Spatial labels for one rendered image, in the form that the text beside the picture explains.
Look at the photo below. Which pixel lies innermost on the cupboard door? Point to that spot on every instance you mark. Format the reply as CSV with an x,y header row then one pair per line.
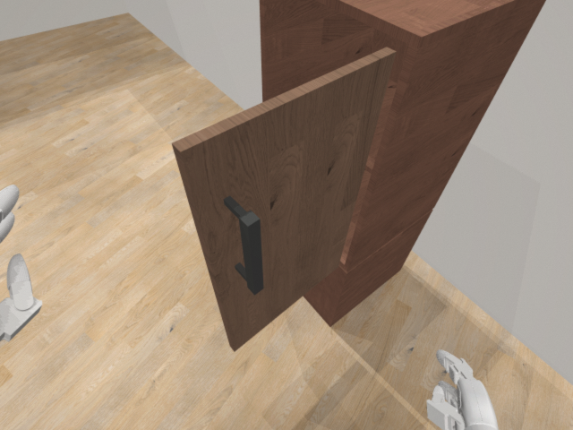
x,y
296,161

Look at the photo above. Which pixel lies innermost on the robot right hand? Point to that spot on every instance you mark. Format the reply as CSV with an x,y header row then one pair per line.
x,y
468,404

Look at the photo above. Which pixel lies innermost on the handle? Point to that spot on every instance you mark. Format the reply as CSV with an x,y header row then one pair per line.
x,y
250,227

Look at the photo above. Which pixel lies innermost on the robot left hand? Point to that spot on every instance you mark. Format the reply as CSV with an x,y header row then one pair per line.
x,y
21,307

